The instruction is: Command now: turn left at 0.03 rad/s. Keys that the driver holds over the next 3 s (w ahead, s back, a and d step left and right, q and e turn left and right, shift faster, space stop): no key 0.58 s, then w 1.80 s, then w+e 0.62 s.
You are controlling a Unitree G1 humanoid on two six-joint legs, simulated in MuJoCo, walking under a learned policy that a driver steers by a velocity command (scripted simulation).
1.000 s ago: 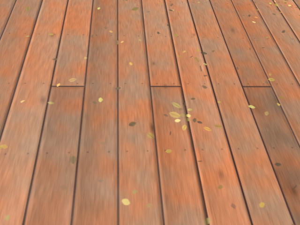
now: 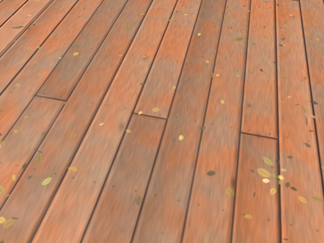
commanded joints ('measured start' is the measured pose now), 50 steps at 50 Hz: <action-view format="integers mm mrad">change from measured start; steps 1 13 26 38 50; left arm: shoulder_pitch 38 69 153 275 70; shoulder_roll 108 95 55 147 46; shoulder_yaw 20 12 -7 34 40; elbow -7 38 57 38 -109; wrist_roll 0 4 5 -29 -33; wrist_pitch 2 -3 -19 -56 -120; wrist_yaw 8 19 20 24 -31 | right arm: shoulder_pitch -9 -22 -11 -48 278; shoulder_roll -135 -125 -109 -50 -62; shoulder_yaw -32 -24 -14 -7 10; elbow -24 78 167 168 240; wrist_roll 1 2 5 29 6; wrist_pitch -12 -5 4 -74 -113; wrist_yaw -4 -15 -21 10 28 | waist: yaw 1 -2 -14 13 -51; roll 28 24 12 -182 87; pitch -92 -37 -6 155 47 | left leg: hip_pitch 160 112 98 -215 311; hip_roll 93 64 46 15 250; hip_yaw -90 -65 -44 68 -212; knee -45 -85 -91 221 -379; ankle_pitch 482 241 152 -144 192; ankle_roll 60 39 22 30 169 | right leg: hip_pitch -78 -118 -170 -166 -679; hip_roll -9 -1 6 -273 -93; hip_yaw -3 -13 -14 402 29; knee -51 -69 -79 -289 642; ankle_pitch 243 141 93 -443 120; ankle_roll -10 -13 -20 -253 -104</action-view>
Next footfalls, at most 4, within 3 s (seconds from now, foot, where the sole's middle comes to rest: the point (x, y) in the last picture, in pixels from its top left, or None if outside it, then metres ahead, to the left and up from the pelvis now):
1.28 right None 0.41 -0.14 -0.77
1.86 left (152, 188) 0.74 0.08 -0.77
2.42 right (201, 136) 1.05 -0.16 -0.77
2.92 left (166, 95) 1.34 0.02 -0.77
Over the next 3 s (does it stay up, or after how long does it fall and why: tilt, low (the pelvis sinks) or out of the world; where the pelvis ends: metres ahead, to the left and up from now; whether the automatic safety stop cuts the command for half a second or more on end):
stays up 1.20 -0.06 0.00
